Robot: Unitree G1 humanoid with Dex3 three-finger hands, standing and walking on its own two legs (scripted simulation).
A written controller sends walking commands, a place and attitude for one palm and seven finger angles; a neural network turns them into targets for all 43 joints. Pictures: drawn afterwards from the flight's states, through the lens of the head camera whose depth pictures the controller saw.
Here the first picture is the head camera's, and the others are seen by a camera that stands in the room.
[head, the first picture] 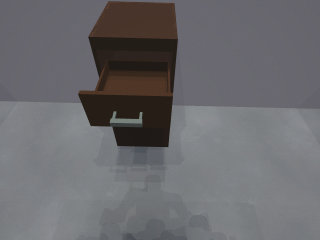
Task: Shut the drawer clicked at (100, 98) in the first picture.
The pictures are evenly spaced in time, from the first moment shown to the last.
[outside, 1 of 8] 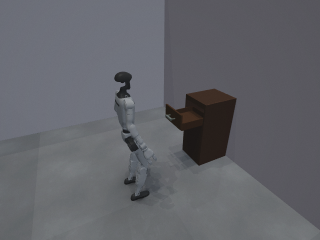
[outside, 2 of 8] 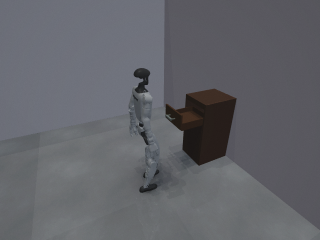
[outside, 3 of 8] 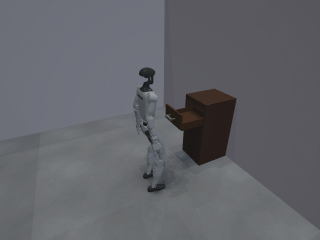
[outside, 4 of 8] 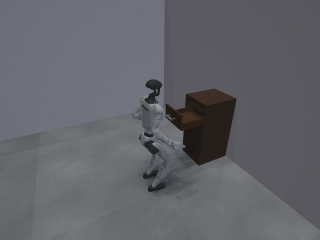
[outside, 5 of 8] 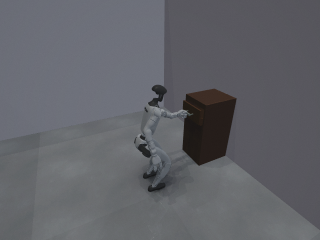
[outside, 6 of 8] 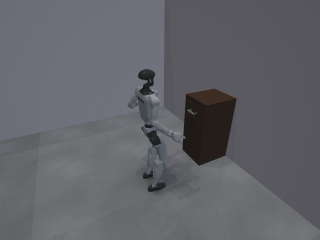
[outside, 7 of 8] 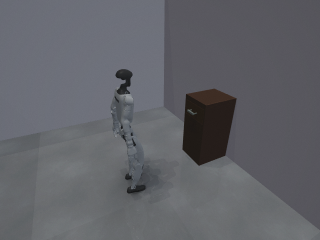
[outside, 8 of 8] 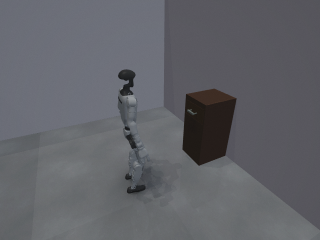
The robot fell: no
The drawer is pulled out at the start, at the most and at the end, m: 0.30 0.30 0.00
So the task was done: yes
